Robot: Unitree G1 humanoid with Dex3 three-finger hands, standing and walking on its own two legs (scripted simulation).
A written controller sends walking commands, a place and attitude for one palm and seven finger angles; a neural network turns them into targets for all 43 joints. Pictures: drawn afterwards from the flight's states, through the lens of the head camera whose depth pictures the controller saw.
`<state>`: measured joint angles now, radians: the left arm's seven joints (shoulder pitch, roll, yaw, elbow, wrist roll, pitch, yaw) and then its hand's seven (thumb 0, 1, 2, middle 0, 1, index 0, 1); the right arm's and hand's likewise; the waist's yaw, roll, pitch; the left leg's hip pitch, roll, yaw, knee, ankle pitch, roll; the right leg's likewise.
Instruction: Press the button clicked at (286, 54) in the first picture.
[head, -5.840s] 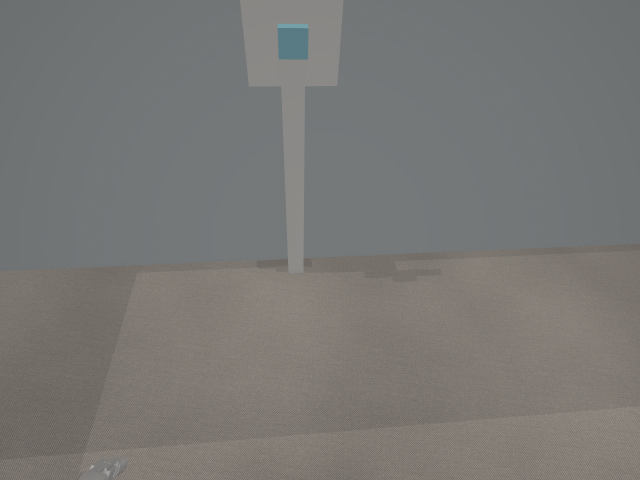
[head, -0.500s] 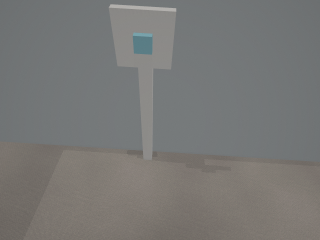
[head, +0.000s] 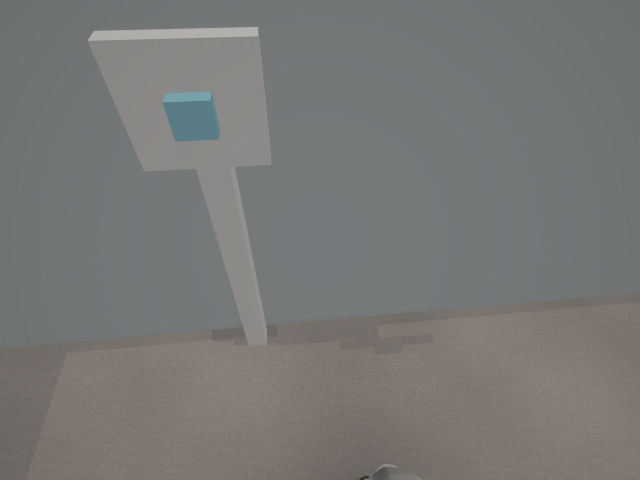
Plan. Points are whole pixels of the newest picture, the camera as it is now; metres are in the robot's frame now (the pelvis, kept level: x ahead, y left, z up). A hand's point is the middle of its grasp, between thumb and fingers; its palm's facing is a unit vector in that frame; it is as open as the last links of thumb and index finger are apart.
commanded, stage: take the last steps up to it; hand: left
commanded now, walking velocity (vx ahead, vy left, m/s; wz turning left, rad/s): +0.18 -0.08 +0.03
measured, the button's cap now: (193, 115) +0.58 +0.20 +0.14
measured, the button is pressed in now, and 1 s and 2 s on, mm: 0 0 0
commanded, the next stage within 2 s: come to a stop and stand still in 0.10 s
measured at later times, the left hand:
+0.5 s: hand out of the picture +0.11 +0.15 -0.18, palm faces +0.09 -0.98 -0.15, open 7.3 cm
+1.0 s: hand out of the picture +0.07 +0.12 -0.16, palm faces +0.05 -0.98 -0.21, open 7.3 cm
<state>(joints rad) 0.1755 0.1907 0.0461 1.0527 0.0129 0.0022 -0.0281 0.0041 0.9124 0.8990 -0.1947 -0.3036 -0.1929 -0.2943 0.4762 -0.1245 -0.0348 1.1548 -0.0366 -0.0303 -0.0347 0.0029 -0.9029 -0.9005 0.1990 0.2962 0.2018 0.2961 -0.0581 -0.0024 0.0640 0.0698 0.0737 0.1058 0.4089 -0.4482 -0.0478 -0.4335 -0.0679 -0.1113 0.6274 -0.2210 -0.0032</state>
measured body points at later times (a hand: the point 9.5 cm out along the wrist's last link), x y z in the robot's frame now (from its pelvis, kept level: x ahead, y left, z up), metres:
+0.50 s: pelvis +0.10 -0.01 +0.01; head +0.11 +0.01 +0.46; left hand +0.11 +0.20 -0.16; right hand +0.17 -0.24 -0.13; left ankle +0.14 +0.09 -0.73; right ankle +0.10 -0.12 -0.72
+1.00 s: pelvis +0.04 -0.06 +0.01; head +0.05 -0.07 +0.46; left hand +0.07 +0.17 -0.15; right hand +0.08 -0.29 -0.15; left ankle +0.01 +0.07 -0.72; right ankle +0.06 -0.16 -0.73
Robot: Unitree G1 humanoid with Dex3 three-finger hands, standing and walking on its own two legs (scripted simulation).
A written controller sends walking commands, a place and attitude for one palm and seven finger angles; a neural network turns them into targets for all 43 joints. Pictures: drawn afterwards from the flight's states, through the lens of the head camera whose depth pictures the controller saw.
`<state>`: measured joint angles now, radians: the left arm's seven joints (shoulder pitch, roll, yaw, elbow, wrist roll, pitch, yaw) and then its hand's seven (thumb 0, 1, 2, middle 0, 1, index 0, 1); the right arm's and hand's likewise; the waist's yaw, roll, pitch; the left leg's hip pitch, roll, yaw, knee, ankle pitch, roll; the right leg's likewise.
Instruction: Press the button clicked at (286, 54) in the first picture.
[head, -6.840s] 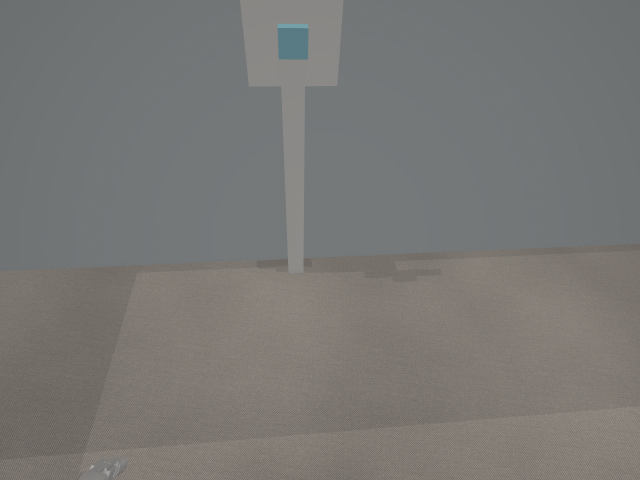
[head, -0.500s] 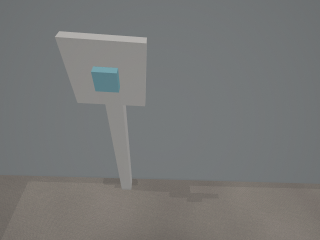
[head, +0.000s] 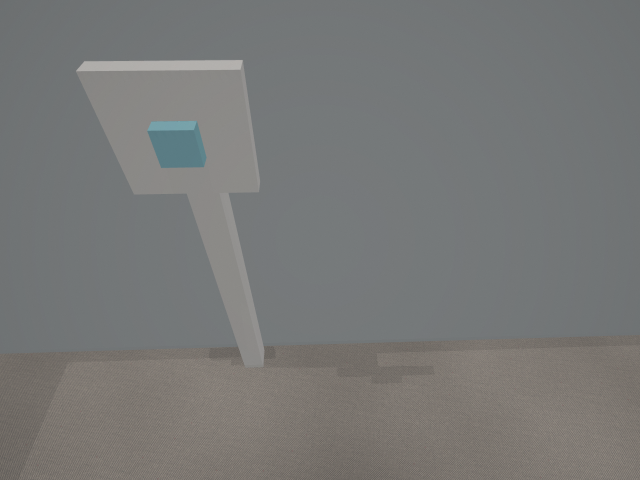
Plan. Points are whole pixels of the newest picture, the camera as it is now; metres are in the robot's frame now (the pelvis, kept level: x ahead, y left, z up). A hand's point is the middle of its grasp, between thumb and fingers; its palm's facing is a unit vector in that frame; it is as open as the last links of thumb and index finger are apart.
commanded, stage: come to a stop and stand still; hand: left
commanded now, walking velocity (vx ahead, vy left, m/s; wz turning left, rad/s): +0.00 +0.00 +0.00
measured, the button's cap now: (179, 143) +0.54 +0.25 +0.14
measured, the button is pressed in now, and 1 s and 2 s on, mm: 0 0 0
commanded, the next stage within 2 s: look again from close up in 0.38 s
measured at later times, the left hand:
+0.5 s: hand out of the picture -0.06 +0.17 -0.17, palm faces +0.03 -0.98 -0.18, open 7.4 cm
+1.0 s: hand out of the picture +0.01 +0.19 -0.16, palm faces +0.01 -0.97 -0.23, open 7.3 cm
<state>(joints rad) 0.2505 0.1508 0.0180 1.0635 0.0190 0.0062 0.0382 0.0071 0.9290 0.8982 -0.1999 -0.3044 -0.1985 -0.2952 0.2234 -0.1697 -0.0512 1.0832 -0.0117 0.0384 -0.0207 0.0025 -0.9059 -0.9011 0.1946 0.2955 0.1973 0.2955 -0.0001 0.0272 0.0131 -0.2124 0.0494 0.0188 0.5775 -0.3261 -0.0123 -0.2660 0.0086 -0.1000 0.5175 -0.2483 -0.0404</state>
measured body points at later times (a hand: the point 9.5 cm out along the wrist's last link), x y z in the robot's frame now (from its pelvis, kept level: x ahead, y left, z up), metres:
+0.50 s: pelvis -0.03 +0.01 +0.01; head -0.03 +0.01 +0.46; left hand -0.06 +0.22 -0.15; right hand -0.07 -0.20 -0.16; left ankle -0.03 +0.13 -0.73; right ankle +0.02 -0.10 -0.73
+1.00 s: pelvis +0.00 +0.02 +0.01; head +0.01 +0.00 +0.45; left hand +0.01 +0.25 -0.14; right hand -0.02 -0.18 -0.16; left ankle -0.04 +0.13 -0.73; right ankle +0.02 -0.10 -0.73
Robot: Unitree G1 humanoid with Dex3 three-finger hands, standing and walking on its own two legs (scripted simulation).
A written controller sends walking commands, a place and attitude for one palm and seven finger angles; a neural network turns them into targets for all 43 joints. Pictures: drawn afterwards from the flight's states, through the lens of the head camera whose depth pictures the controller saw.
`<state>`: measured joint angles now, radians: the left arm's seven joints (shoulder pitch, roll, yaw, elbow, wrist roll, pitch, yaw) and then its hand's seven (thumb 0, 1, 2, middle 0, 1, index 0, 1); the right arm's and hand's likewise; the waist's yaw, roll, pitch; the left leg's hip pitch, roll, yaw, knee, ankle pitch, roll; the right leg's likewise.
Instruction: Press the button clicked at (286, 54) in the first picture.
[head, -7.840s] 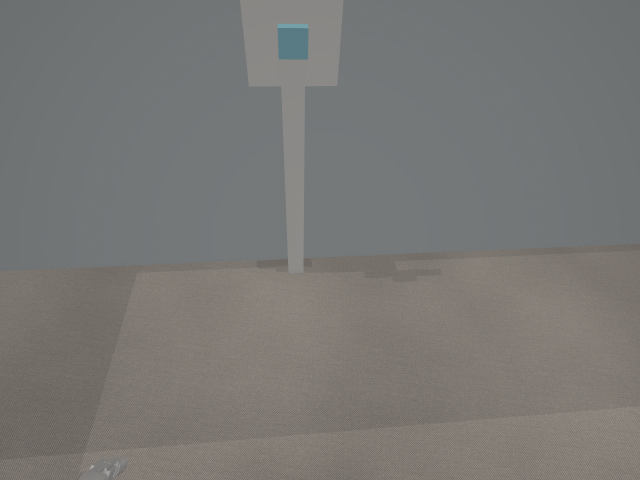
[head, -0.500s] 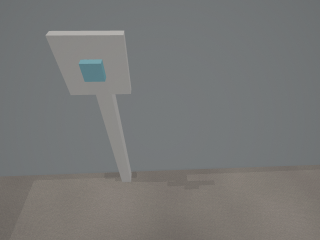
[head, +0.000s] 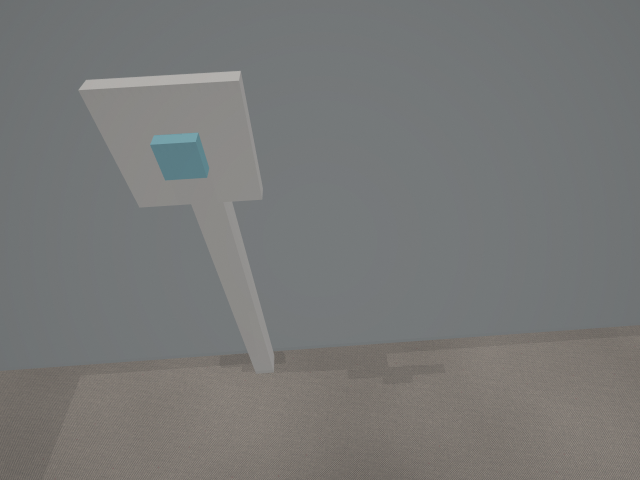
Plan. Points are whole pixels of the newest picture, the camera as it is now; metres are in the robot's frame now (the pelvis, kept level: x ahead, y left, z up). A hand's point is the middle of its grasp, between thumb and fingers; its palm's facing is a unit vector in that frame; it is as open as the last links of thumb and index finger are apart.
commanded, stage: shuffle to correct the standing spot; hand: left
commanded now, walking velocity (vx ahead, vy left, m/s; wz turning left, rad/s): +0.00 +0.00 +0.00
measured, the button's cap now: (181, 155) +0.54 +0.24 +0.13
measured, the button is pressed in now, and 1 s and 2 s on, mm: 0 0 0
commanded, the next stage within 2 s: come to a stop and stand still in 0.26 s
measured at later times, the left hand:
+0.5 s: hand out of the picture +0.03 +0.16 -0.19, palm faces +0.10 -0.98 -0.17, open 7.4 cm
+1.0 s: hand out of the picture +0.06 +0.19 -0.18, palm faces +0.08 -0.97 -0.22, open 7.4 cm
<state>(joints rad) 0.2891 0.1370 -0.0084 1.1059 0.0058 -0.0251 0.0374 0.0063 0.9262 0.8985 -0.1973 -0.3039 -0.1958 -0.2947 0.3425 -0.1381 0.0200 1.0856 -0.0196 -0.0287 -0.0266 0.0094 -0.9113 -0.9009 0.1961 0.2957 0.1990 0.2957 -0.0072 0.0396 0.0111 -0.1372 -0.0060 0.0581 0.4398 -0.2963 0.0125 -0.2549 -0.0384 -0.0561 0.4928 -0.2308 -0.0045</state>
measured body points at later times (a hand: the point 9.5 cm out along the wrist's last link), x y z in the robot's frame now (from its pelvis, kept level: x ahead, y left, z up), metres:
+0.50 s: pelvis +0.06 +0.00 -0.01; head +0.08 +0.00 +0.44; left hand +0.02 +0.22 -0.18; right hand +0.05 -0.22 -0.17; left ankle -0.04 +0.11 -0.74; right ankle +0.02 -0.12 -0.74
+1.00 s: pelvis +0.05 +0.01 -0.01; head +0.06 +0.02 +0.44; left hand +0.06 +0.25 -0.17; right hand +0.14 -0.22 -0.15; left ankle +0.06 +0.12 -0.74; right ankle +0.02 -0.12 -0.74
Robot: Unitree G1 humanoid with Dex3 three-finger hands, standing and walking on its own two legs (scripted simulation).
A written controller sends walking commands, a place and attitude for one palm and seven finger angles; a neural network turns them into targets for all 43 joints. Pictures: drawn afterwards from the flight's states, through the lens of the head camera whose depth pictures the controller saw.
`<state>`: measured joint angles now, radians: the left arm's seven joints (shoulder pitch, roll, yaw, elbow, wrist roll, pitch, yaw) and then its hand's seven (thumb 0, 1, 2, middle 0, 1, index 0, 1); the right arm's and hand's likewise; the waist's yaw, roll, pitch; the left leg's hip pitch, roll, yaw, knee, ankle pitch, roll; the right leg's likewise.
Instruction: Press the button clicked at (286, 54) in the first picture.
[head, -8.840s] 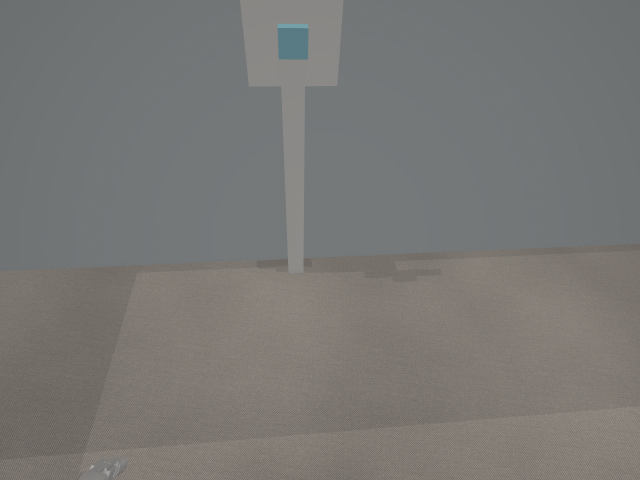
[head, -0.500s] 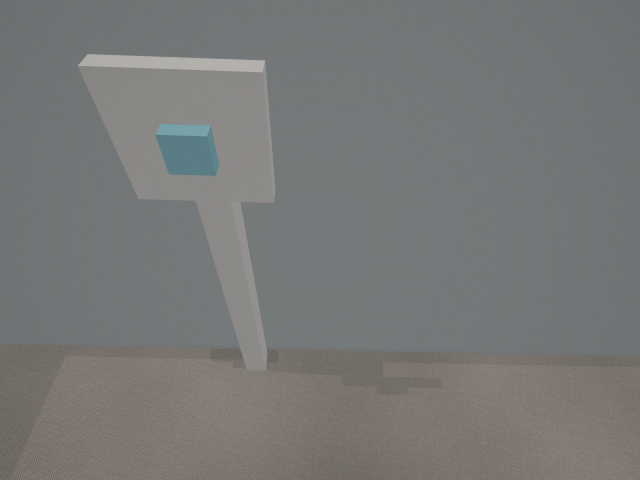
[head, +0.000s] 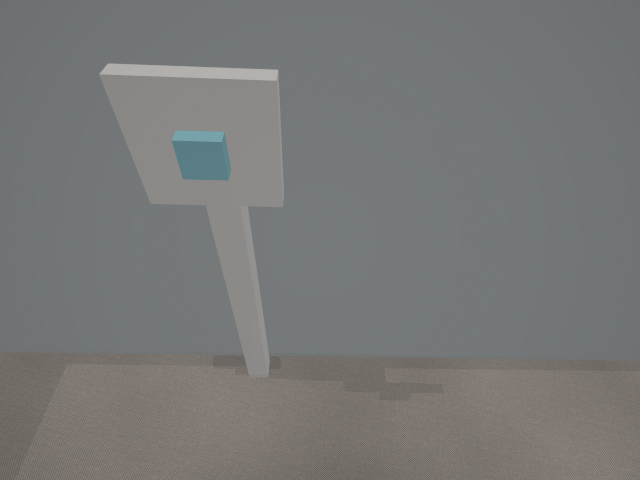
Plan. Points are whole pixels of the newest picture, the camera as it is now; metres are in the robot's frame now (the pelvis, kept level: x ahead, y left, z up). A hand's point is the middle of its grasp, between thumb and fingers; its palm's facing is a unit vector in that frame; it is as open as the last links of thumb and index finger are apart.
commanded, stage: come to a stop and stand still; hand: left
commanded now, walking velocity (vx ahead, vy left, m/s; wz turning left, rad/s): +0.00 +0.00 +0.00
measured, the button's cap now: (203, 154) +0.50 +0.20 +0.14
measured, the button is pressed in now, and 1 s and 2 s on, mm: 0 0 0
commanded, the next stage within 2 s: look again from close up in 0.60 s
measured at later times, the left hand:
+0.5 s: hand out of the picture -0.09 +0.19 -0.17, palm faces +0.05 -0.98 -0.20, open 7.4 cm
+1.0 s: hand out of the picture -0.10 +0.16 -0.17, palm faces +0.08 -0.99 -0.15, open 7.4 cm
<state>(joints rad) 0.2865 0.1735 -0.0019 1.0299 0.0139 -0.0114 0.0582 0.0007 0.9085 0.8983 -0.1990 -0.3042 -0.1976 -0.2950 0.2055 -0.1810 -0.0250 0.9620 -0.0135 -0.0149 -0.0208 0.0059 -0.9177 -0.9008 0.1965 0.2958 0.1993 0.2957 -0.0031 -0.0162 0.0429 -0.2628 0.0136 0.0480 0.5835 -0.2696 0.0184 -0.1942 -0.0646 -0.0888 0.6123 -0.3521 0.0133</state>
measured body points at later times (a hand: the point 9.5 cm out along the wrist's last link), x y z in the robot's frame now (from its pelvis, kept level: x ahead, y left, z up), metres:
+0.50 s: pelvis -0.06 +0.01 +0.01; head -0.07 +0.02 +0.46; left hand -0.09 +0.24 -0.15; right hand -0.07 -0.22 -0.15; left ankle +0.01 +0.11 -0.73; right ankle -0.03 -0.13 -0.73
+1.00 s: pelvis -0.07 +0.01 +0.01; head -0.08 +0.02 +0.46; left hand -0.11 +0.21 -0.16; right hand -0.06 -0.21 -0.15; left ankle +0.01 +0.11 -0.73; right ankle -0.03 -0.13 -0.73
